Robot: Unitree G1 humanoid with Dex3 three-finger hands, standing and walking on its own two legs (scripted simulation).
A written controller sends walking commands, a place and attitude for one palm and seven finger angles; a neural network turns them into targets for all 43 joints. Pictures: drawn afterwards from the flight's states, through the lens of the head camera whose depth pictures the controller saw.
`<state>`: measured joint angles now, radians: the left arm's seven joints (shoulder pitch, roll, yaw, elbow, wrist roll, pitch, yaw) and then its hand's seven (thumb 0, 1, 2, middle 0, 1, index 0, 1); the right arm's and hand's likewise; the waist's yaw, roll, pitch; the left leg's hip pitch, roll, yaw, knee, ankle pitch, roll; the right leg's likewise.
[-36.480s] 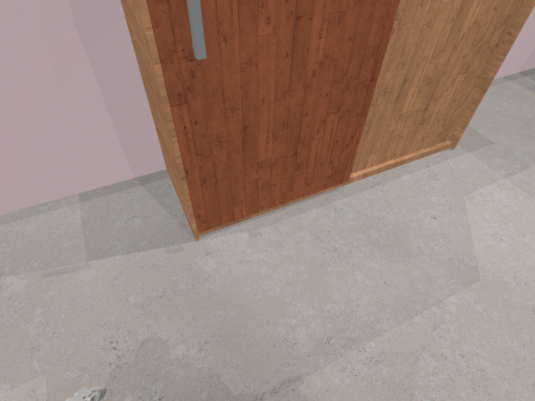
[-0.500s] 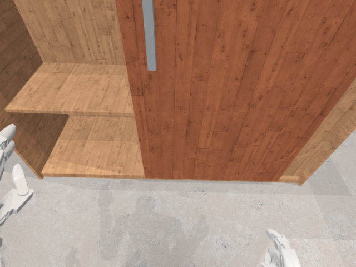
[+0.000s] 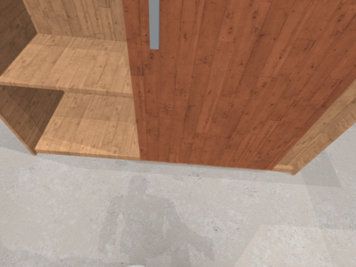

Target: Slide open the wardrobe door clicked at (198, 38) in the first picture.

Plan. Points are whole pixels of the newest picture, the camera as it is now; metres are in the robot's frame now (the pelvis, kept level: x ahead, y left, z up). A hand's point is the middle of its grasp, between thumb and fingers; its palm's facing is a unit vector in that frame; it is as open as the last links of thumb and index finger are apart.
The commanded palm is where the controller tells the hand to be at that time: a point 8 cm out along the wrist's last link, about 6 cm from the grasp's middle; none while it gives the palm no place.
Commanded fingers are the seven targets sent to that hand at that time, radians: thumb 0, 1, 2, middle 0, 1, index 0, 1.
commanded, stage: let the arm hang, fingers relaxed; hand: left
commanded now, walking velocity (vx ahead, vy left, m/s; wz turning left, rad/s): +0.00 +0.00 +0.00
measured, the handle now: (155, 0) +0.73 +0.12 +0.21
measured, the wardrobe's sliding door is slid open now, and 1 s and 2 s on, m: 0.66 0.66 0.66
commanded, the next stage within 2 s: look to check the result in 0.64 s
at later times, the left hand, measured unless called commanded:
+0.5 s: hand (67, 264) +0.14 +0.26 -0.13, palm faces -0.05 -0.93 -0.36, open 7.3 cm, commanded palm none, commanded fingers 0.00 0.90 0.90 -0.20 -0.30 -0.20 -0.30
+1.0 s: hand (79, 265) +0.14 +0.23 -0.15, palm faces -0.07 -0.94 -0.33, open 7.3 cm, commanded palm none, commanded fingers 0.00 0.90 0.90 -0.20 -0.30 -0.20 -0.30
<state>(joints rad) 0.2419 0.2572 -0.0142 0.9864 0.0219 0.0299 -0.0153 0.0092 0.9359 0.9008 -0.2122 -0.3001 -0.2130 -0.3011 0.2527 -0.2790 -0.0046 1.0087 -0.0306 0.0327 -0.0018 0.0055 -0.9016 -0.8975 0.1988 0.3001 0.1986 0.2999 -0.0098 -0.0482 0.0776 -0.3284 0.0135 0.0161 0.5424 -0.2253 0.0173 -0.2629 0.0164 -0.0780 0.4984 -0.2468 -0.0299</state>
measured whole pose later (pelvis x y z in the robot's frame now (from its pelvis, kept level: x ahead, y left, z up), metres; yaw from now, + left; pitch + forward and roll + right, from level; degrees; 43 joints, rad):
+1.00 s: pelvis +0.06 -0.01 +0.01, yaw -2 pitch +0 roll +0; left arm 0.11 0.33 0.00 1.12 0.02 -0.02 0.00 0.00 0.91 0.90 -0.21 -0.30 -0.21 -0.30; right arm 0.10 -0.33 0.01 1.12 -0.02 0.00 -0.01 0.00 -0.90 -0.90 0.20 0.30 0.20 0.30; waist -0.01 0.00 0.04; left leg -0.11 0.01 0.05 0.30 -0.19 0.00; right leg -0.08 0.02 -0.04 0.30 -0.23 -0.03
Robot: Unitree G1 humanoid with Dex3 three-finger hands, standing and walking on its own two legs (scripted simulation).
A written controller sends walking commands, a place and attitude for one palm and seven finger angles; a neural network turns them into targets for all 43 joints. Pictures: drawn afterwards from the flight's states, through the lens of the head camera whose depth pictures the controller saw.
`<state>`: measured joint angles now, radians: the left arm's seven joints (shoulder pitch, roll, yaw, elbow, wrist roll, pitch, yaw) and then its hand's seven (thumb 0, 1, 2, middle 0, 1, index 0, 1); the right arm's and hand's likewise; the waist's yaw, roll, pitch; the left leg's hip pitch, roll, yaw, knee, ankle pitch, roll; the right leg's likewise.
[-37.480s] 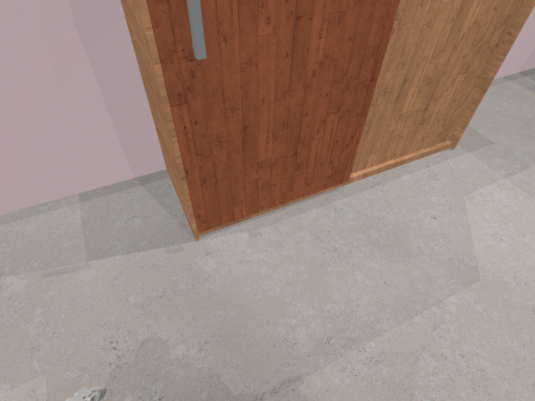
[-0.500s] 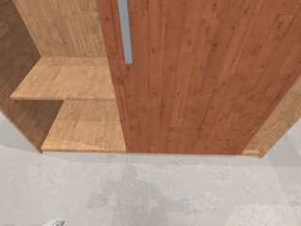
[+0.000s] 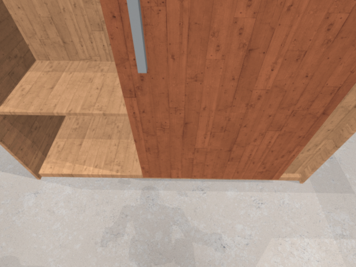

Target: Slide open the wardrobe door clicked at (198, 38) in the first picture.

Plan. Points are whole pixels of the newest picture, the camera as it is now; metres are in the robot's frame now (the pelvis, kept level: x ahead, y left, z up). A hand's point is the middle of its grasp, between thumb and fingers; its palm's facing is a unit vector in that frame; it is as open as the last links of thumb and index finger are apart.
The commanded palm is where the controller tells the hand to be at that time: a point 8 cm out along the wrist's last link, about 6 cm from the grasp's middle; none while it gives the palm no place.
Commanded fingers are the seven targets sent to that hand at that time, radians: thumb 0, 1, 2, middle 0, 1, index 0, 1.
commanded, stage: look to check the result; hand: left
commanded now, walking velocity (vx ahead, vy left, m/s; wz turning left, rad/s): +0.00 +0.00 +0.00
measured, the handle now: (138, 27) +0.66 +0.15 +0.20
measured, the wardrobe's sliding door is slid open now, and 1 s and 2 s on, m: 0.66 0.66 0.66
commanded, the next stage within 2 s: stand and wait in 0.24 s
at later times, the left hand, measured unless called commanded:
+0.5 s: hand out of the picture +0.09 +0.23 -0.16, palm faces -0.04 -0.94 -0.33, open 7.3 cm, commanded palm none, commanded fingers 0.00 0.90 0.90 -0.20 -0.30 -0.20 -0.30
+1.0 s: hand out of the picture +0.07 +0.24 -0.16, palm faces -0.05 -0.94 -0.33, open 7.3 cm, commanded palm none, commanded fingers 0.00 0.90 0.90 -0.20 -0.30 -0.20 -0.30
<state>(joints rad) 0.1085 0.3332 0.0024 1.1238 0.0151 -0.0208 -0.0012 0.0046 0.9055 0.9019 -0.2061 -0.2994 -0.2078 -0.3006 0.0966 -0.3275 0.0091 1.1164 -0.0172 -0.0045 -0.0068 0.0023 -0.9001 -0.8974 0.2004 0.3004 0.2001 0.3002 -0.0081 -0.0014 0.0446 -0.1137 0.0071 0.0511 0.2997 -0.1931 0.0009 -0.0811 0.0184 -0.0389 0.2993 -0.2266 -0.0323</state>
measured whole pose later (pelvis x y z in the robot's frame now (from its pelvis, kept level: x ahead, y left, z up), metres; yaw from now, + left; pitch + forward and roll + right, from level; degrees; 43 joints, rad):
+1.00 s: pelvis -0.01 -0.01 +0.00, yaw -1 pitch -1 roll +0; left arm 0.11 0.33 0.00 1.13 0.01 -0.02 0.00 0.00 0.91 0.90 -0.21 -0.30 -0.21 -0.30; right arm 0.12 -0.32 0.01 1.13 -0.02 0.00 -0.01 0.00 -0.90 -0.90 0.20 0.30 0.20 0.30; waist -0.01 0.00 0.04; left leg -0.09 0.03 0.06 0.28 -0.18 -0.01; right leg -0.06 0.04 -0.03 0.27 -0.20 -0.05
